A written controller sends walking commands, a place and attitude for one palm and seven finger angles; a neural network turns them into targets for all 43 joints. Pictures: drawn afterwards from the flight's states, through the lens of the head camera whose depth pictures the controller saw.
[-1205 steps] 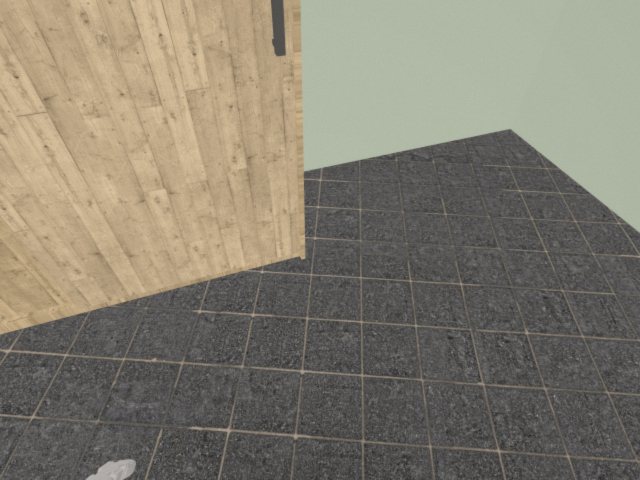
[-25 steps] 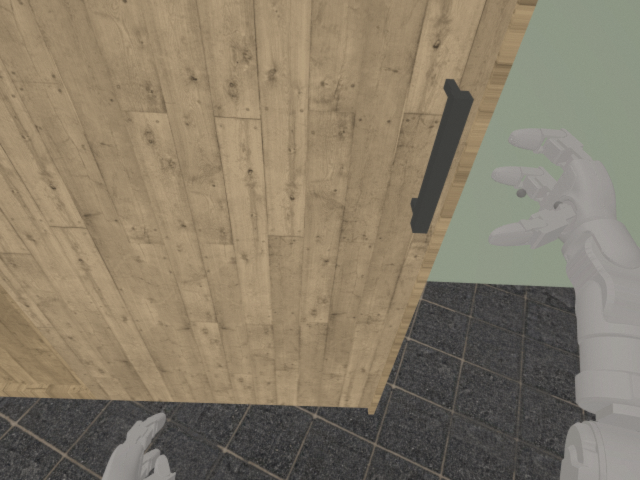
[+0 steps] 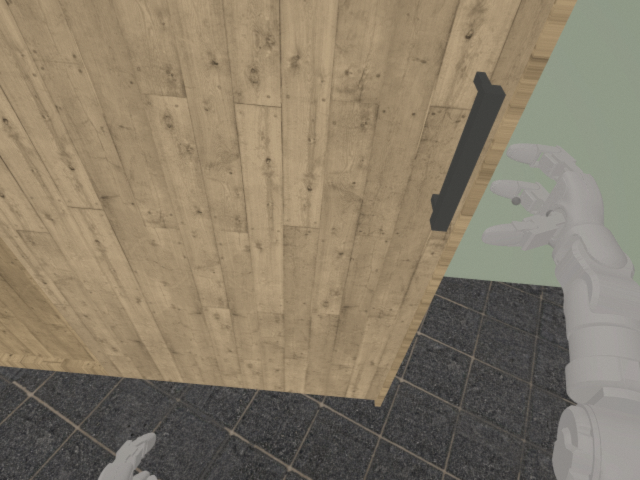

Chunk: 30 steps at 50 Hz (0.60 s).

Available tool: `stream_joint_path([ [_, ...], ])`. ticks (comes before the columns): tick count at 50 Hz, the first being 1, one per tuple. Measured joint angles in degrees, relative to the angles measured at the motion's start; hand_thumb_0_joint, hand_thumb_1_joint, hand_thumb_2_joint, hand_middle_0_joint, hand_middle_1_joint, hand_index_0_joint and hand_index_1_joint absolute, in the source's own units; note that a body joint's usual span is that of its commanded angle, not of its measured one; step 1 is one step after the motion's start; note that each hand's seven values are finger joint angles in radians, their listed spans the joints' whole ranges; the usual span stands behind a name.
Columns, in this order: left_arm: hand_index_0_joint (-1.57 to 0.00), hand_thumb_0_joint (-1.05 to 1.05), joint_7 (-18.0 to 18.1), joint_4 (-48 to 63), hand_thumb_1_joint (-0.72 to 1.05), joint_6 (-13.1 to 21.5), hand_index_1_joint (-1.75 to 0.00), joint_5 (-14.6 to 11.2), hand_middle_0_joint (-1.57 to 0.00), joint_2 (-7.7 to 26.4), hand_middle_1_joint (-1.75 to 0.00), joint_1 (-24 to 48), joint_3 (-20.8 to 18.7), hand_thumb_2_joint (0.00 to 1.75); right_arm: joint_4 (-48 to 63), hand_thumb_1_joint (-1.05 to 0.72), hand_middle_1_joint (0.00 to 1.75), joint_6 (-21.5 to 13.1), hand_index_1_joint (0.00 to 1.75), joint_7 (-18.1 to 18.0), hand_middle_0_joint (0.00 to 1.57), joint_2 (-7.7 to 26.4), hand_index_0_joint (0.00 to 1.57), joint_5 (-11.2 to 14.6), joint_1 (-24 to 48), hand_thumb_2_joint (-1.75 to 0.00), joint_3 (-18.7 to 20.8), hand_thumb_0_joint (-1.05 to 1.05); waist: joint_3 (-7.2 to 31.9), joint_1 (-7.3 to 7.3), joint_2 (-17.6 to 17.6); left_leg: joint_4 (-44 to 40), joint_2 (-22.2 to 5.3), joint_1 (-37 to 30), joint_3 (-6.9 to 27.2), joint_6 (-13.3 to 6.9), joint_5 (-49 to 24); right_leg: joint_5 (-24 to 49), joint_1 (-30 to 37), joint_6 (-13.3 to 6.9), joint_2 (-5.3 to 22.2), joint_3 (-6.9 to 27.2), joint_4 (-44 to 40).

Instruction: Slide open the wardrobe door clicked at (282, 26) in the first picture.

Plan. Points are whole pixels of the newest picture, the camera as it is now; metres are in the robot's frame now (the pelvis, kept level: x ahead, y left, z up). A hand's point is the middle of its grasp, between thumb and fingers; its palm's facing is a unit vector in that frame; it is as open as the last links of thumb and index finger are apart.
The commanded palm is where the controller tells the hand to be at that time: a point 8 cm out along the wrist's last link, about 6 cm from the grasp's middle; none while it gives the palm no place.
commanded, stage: move the hooked fingers beside the handle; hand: right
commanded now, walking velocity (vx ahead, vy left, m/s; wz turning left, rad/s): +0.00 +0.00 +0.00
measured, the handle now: (458, 158) +0.48 -0.11 +0.19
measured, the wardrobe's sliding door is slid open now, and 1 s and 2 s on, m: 0.00 0.00 0.00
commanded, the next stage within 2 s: none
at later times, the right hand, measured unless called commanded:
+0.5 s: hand (522, 182) +0.43 -0.18 +0.20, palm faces +0.03 +1.00 -0.01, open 14.0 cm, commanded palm +0.40 -0.23 +0.20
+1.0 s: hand (530, 189) +0.43 -0.19 +0.20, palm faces +0.03 +1.00 -0.02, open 14.0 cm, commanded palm +0.39 -0.24 +0.20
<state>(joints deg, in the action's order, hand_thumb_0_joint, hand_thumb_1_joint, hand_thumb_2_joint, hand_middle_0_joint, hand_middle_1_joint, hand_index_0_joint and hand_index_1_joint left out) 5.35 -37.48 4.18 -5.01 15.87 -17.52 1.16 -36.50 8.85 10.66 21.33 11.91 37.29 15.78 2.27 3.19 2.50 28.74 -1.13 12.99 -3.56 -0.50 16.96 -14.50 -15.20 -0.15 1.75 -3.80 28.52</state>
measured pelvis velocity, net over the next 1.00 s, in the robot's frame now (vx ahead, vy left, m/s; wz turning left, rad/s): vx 0.01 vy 0.00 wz -0.01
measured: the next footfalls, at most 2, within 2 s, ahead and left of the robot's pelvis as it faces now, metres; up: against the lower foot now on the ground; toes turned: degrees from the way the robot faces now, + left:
none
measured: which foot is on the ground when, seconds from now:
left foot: down 0.00-1.00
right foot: down 0.00-1.00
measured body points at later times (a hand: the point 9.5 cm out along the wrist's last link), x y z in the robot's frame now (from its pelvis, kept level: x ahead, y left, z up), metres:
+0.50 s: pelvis +0.01 +0.00 +0.00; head +0.01 +0.01 +0.45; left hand +0.15 +0.25 -0.10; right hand +0.42 -0.23 +0.21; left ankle -0.02 +0.11 -0.74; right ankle +0.00 -0.12 -0.74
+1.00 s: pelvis +0.01 +0.00 +0.00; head +0.01 +0.01 +0.45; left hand +0.14 +0.25 -0.10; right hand +0.42 -0.24 +0.20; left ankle -0.02 +0.11 -0.74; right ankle +0.00 -0.12 -0.74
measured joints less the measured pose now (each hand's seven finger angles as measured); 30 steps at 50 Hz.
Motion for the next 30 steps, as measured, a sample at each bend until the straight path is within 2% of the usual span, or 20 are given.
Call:
stream_joint_path([
  [4, -0.20, 0.01, 0.06, -0.11, 0.90, 0.57, -0.30, 0.31, -0.20, -0.73, -0.30, -0.15, 0.24, 0.90, 5.99, 0.50, 1.20, -3.79, 1.20, -0.64, 0.30, -1.02, 0.30, -0.53, -2.63, -0.30, 0.61, -0.01, -0.40, -0.39, -1.02, -0.39, 0.17, -1.19, 0.01, -0.08, 0.17, -0.25, 1.13, 0.13, 0.15, 0.00, -0.23],
  [6, -0.20, 0.01, 0.07, -0.42, 0.90, 0.71, -0.30, 0.16, -0.20, -0.97, -0.30, -0.01, 0.39, 0.90, 6.29, 0.50, 1.20, -4.16, 1.20, -0.46, 0.30, -0.63, 0.30, -0.72, -1.80, -0.30, 0.20, -0.01, -0.16, -0.65, -1.32, -0.60, 0.28, -1.74, -0.16, -0.14, 0.27, -0.49, 1.45, 0.22, 0.24, 0.18, -0.09],
  [11, -0.20, 0.01, 0.10, -0.22, 0.90, 0.23, -0.30, -0.53, -0.20, -0.56, -0.30, 0.96, 0.40, 0.90, 1.60, 0.50, 1.20, 0.38, 1.20, 0.57, 0.30, 0.98, 0.30, -0.35, 2.06, -0.30, -1.86, -0.01, 0.74, -1.00, -0.71, -0.61, 0.12, -1.46, -0.58, -0.03, 0.42, -0.79, 0.74, 0.14, 0.08, 0.60, 0.43],
  [14, -0.20, 0.01, -0.03, 0.49, 0.90, -0.21, -0.30, -0.51, -0.20, -0.13, -0.30, 1.66, 0.13, 0.90, 0.59, 0.50, 1.20, 2.73, 1.20, 0.58, 0.30, 0.42, 0.30, 0.17, 1.83, -0.30, -2.44, -0.01, 0.76, -1.08, -0.01, -0.37, -0.17, -0.74, -0.57, 0.16, 0.44, -0.71, 0.08, -0.07, -0.20, 0.59, 0.49],
  [16, -0.20, 0.01, -0.04, 0.90, 0.90, -0.27, -0.30, -0.31, -0.20, -0.11, -0.30, 2.02, 0.04, 0.90, 2.02, 0.50, 1.20, 2.59, 1.20, 0.12, 0.30, -0.74, 0.30, 0.47, 0.45, -0.30, -2.48, -0.01, 0.44, -1.14, 0.13, -0.20, -0.34, -0.54, -0.52, 0.26, 0.52, -0.67, -0.02, -0.18, -0.37, 0.54, 0.44],
  [20, -0.20, 0.01, 0.05, 0.87, 0.90, -0.07, -0.30, 0.21, -0.20, -0.89, -0.30, 2.62, 0.43, 0.90, 6.04, 0.50, 1.20, -0.21, 1.20, -1.20, 0.30, -2.76, 0.30, 0.17, -1.57, -0.30, -1.99, -0.01, -0.31, -1.20, -0.75, -0.13, -0.36, -1.01, -0.44, 0.26, 0.73, -0.76, 0.60, -0.15, -0.39, 0.46, 0.25],
  [23, -0.20, 0.01, -0.02, 0.67, 0.90, 0.01, -0.30, 0.37, -0.20, -1.57, -0.30, 2.76, 0.93, 0.90, 7.01, 0.50, 1.20, -1.69, 1.20, -1.93, 0.30, -2.33, 0.30, -0.73, -1.03, -0.30, -1.55, -0.01, -0.22, -1.06, -1.54, -0.29, -0.12, -1.52, -0.36, 0.11, 0.86, -0.99, 1.12, 0.03, -0.16, 0.40, 0.21],
  [26, -0.20, 0.01, -0.11, 0.73, 0.90, -0.28, -0.30, 0.14, -0.20, -1.71, -0.30, 2.62, 1.11, 0.90, 5.03, 0.50, 1.20, -0.93, 1.20, -1.81, 0.30, -0.57, 0.30, -1.33, 0.92, -0.30, -1.22, -0.01, 0.20, -0.83, -1.57, -0.53, 0.08, -1.71, -0.33, 0.02, 0.88, -1.21, 1.20, 0.15, 0.03, 0.38, 0.28],
  [30, -0.20, 0.01, -0.14, 1.25, 0.90, -1.22, -0.30, -0.26, -0.20, -0.96, -0.30, 1.95, 0.73, 0.90, 1.62, 0.50, 1.20, 2.16, 1.20, -0.42, 0.30, 1.37, 0.30, -0.78, 2.18, -0.30, -1.29, -0.01, 0.73, -0.72, -0.57, -0.65, 0.01, -1.24, -0.35, 0.12, 0.84, -1.32, 0.58, 0.05, -0.04, 0.41, 0.42],
])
